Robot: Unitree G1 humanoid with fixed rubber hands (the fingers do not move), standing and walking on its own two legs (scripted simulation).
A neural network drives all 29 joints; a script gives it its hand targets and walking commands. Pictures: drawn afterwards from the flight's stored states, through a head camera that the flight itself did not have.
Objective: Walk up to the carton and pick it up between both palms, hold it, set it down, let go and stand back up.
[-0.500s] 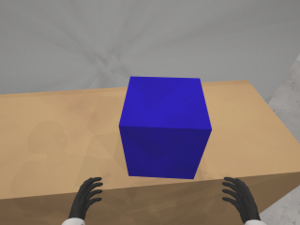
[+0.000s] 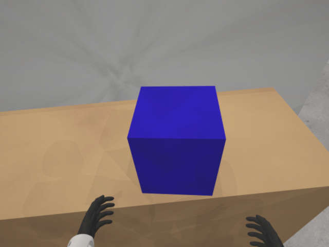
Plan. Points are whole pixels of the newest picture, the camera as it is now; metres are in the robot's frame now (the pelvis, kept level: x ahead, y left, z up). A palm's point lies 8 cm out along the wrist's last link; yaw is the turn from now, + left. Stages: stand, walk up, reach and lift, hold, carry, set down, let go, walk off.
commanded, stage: set down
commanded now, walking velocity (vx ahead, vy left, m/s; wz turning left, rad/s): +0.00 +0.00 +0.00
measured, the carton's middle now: (177, 141) +0.41 +0.01 +0.04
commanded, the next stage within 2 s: let go in 0.26 s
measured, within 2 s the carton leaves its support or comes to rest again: neither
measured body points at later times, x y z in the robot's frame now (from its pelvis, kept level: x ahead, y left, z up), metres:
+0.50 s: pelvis -0.03 -0.02 +0.00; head -0.05 -0.03 +0.44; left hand +0.20 +0.22 -0.02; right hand +0.15 -0.23 -0.10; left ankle -0.02 +0.12 -0.75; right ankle +0.00 -0.11 -0.75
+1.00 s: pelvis -0.04 -0.01 -0.01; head -0.02 -0.01 +0.44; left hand +0.19 +0.22 -0.03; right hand +0.09 -0.24 -0.13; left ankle -0.03 +0.11 -0.75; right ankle +0.00 -0.11 -0.75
